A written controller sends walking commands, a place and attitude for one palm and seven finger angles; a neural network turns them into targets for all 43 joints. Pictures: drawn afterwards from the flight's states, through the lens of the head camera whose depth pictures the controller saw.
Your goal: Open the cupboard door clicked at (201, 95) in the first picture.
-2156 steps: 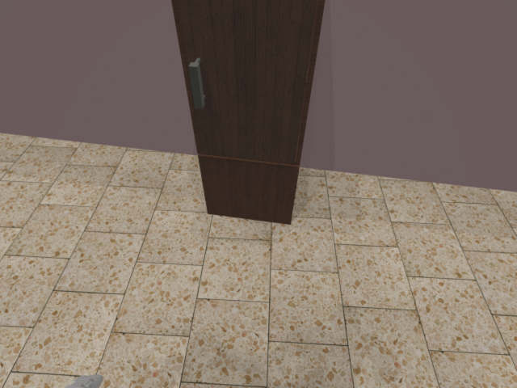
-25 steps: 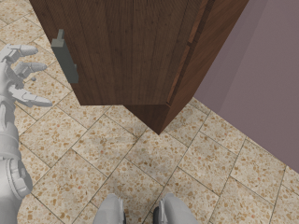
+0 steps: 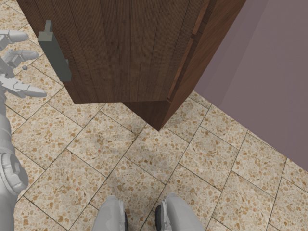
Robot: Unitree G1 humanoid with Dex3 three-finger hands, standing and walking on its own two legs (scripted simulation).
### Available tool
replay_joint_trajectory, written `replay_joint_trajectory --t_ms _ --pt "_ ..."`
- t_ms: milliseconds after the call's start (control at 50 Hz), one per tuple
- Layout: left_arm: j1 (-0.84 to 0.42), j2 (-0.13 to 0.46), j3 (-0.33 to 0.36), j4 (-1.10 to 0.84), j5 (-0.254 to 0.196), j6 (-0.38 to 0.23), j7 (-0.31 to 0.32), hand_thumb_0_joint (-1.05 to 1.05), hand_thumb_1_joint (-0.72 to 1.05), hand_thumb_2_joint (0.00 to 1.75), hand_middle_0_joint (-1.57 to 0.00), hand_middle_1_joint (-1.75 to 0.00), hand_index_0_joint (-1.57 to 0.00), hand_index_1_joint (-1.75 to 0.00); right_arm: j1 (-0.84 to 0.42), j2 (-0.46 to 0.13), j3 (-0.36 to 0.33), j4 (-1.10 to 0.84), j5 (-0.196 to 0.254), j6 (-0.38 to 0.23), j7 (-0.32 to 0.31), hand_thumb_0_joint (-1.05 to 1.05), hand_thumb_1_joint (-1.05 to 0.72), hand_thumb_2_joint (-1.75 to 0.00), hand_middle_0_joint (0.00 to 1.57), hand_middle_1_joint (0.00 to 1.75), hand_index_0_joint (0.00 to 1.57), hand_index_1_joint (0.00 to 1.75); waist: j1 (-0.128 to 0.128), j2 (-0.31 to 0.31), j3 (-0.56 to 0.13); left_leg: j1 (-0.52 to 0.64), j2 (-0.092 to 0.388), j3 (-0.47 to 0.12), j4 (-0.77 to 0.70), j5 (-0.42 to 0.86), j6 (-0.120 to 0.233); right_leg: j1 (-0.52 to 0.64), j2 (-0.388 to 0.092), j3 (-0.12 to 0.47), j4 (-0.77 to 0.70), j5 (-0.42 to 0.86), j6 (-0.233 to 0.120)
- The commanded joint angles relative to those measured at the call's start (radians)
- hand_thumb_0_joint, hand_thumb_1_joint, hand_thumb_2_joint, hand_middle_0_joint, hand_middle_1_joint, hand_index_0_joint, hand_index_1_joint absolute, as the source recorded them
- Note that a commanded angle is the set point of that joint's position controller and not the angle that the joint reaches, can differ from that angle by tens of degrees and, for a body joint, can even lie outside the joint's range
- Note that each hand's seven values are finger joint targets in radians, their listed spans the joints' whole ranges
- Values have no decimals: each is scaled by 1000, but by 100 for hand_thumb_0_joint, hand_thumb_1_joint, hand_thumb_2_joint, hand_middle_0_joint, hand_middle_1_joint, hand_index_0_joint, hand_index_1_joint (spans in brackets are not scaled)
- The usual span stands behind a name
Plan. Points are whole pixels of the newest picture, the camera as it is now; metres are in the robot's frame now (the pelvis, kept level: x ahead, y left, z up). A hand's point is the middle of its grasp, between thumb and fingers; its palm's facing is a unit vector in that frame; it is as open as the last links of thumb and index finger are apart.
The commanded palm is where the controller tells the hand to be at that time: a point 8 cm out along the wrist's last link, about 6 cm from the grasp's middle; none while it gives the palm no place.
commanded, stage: move the hooked fingers beside the handle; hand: left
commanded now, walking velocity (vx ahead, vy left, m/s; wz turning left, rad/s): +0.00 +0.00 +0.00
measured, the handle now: (58, 52) +0.54 +0.21 +0.06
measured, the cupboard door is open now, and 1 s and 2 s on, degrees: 45 45 45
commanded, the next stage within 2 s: slide the fingers in behind the handle in 0.52 s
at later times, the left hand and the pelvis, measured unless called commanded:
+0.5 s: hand (24, 70) +0.48 +0.27 +0.07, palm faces +0.06 -1.00 -0.02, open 14.0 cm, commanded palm +0.46 +0.31 +0.06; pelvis +0.01 +0.00 +0.00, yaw +1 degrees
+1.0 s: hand (38, 66) +0.49 +0.25 +0.07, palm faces +0.06 -1.00 -0.01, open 13.9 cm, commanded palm +0.47 +0.28 +0.06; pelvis +0.00 -0.01 +0.00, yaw +1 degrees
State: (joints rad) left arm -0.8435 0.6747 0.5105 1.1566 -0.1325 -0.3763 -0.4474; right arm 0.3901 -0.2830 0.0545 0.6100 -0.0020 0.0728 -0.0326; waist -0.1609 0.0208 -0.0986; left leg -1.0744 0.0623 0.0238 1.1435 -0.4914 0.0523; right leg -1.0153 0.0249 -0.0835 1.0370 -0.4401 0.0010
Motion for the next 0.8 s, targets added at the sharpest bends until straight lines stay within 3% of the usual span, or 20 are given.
replay_joint_trajectory --t_ms 0,20,80,140,180,220,280,300,340,420,440,480,520,580,600,620,660,700,720,780 --pt "-413 303 33 -236 -10 -86 28 0 -50 30 -30 -120 -30 -120 161 -202 -76 -40 -1 -15 -12 0 -90 -90 20 30 20 30 3 207 -514 543 -3 -128 -140 466 -42 82 36 22 -91 214 -26" --pt "-403 283 22 -223 -12 -85 30 0 -50 30 -30 -120 -30 -120 157 -201 -76 -38 0 -15 -10 0 -90 -90 20 30 20 30 1 201 -493 537 -3 -126 -144 446 -40 82 36 22 -98 205 -26" --pt "-377 315 45 -211 -10 -81 28 0 -50 30 -30 -120 -30 -120 158 -206 -76 -41 -2 -13 -12 0 -90 -90 20 30 20 30 11 206 -505 534 -5 -122 -146 471 -41 108 35 22 -95 228 -29" --pt "-352 277 21 -207 -14 -70 21 0 -50 30 -30 -120 -30 -120 157 -199 -76 -45 0 -8 -9 0 -90 -90 20 30 20 30 8 187 -498 533 -6 -116 -143 496 -39 121 36 23 -100 255 -25" --pt "-326 309 51 -204 -20 -73 17 0 -50 30 -30 -120 -30 -120 155 -201 -77 -52 0 -9 -10 0 -90 -90 20 30 20 30 22 185 -504 520 -7 -111 -139 531 -40 152 36 26 -93 287 -27" --pt "-327 259 10 -204 -23 -72 11 0 -50 30 -30 -120 -30 -120 151 -195 -75 -55 4 -5 -8 0 -90 -90 20 30 20 30 10 173 -479 511 -8 -106 -141 513 -36 142 37 27 -100 282 -24" --pt "-322 274 31 -232 -31 -88 10 0 -50 30 -30 -120 -30 -120 148 -200 -83 -54 2 -5 -8 0 -90 -90 20 30 20 30 20 178 -506 547 -4 -115 -138 537 -42 130 37 23 -93 278 -27" --pt "-330 234 1 -216 -34 -86 7 0 -50 30 -30 -120 -30 -120 142 -193 -78 -53 5 -4 -7 0 -90 -90 20 30 20 30 12 180 -479 532 -7 -109 -139 510 -40 122 37 25 -99 267 -25" --pt "-344 224 -6 -227 -36 -86 9 0 -50 30 -30 -120 -30 -120 141 -195 -81 -50 5 -4 -8 0 -90 -90 20 30 20 30 6 173 -476 524 -10 -106 -140 477 -35 124 36 27 -103 257 -24" --pt "-368 245 5 -223 -30 -91 18 0 -50 30 -30 -120 -30 -120 134 -195 -79 -45 5 -7 -12 0 -90 -90 20 30 20 30 4 168 -473 503 -13 -107 -135 454 -34 126 33 31 -99 250 -24" --pt "-364 265 17 -226 -27 -94 21 0 -50 30 -30 -120 -30 -120 134 -197 -79 -45 4 -8 -13 0 -90 -90 20 30 20 30 14 162 -484 497 -14 -109 -138 445 -35 144 32 32 -97 247 -26" --pt "-382 239 -8 -238 -28 -102 20 0 -50 30 -30 -120 -30 -120 128 -193 -75 -44 5 -10 -12 0 -90 -90 20 30 20 30 9 197 -491 530 -11 -116 -137 463 -42 108 33 28 -91 237 -29" --pt "-401 244 -7 -226 -24 -101 26 0 -50 30 -30 -120 -30 -120 127 -195 -75 -37 5 -11 -15 0 -90 -90 20 30 20 30 3 190 -470 516 -12 -116 -138 432 -38 105 31 31 -98 222 -27" --pt "-388 241 -3 -221 -30 -97 25 0 -50 30 -30 -120 -30 -120 128 -194 -76 -38 6 -14 -16 0 -90 -90 20 30 20 30 4 184 -508 519 -13 -110 -129 448 -35 123 32 33 -94 246 -26" --pt "-372 282 26 -191 -26 -89 27 0 -50 30 -30 -120 -30 -120 127 -198 -75 -39 5 -16 -18 0 -90 -90 20 30 20 30 13 168 -485 477 -16 -106 -129 421 -33 142 31 38 -96 241 -26" --pt "-375 270 11 -187 -23 -83 27 0 -50 30 -30 -120 -30 -120 128 -196 -71 -42 7 -15 -19 0 -90 -90 20 30 20 30 3 145 -475 455 -17 -102 -131 407 -28 154 31 39 -97 244 -23" --pt "-392 227 -22 -198 -29 -81 26 0 -50 30 -30 -120 -30 -120 125 -189 -67 -47 8 -19 -18 0 -90 -90 20 30 20 30 -1 158 -465 446 -21 -96 -129 395 -25 151 32 41 -96 242 -26" --pt "-395 254 -6 -170 -21 -77 33 0 -50 30 -30 -120 -30 -120 126 -194 -67 -42 7 -19 -19 0 -90 -90 20 30 20 30 1 161 -451 434 -18 -100 -131 370 -28 137 30 40 -97 221 -25" --pt "-415 264 0 -197 -21 -80 38 0 -50 30 -30 -120 -30 -120 129 -195 -69 -43 6 -19 -19 0 -90 -90 20 30 20 30 -5 143 -475 426 -18 -96 -126 371 -23 156 29 44 -96 231 -21" --pt "-401 240 -8 -229 -25 -95 41 0 -50 30 -30 -120 -30 -120 135 -188 -71 -43 3 -24 -14 0 -90 -90 20 30 20 30 8 180 -535 470 -19 -98 -118 427 -28 164 30 44 -84 267 -23"
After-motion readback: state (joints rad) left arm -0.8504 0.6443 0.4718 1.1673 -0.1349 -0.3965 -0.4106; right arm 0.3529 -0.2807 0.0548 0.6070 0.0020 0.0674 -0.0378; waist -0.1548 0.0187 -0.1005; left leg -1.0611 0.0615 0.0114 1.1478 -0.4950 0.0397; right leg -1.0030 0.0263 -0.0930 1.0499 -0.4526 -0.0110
